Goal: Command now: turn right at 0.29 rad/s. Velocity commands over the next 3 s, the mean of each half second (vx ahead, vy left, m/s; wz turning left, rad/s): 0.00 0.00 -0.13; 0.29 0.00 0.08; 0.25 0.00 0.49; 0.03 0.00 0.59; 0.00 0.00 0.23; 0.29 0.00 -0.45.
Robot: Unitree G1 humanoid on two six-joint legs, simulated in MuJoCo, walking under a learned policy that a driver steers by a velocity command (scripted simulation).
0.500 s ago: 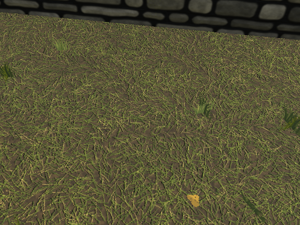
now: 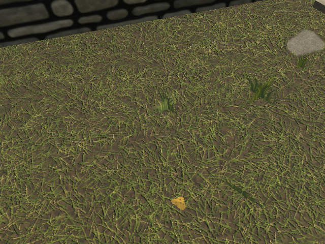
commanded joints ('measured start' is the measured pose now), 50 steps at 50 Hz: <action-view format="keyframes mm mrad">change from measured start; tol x16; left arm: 1 -37 132 28 -59 3 -17 12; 33 -17 43 11 101 -28 -78 -6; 38 349 198 66 237 -21 -105 -23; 50 238 101 14 208 5 -117 3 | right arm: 1 -1 -47 -4 -57 2 -8 -1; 32 129 -114 18 69 21 -67 4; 50 -148 49 62 -61 25 -100 76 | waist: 1 0 -168 -153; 9 -5 -164 -96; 13 59 126 -153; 35 46 116 56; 38 128 -273 -34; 50 82 -110 53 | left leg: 1 21 23 -30 -124 53 -10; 8 214 11 -9 -458 35 11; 12 485 148 -129 -655 575 106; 15 313 82 -93 -682 240 115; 25 336 45 -55 -649 277 96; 31 312 234 -375 -864 -451 276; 36 132 160 -226 -793 -169 223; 38 -120 -56 47 -283 -24 91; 40 -328 -13 -101 39 -141 113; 50 -165 28 14 -339 402 83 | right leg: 1 144 -228 184 -113 362 -171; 13 40 -33 78 -11 -47 21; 25 65 -50 95 -4 124 27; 29 -75 15 16 90 -344 9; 32 -200 -16 -43 256 -250 6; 36 180 -13 -59 10 -92 -31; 39 439 -396 660 -269 -220 -257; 45 420 -267 137 -268 254 -102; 50 227 -222 -64 -357 274 -93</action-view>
